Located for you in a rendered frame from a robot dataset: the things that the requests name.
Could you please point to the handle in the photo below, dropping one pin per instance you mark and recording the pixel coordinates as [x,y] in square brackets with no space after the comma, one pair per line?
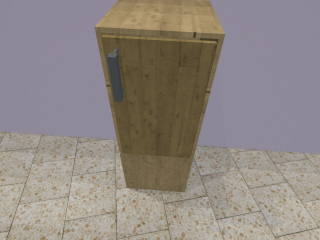
[115,75]

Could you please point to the cupboard door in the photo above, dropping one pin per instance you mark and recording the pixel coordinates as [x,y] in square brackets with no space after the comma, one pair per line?
[164,83]

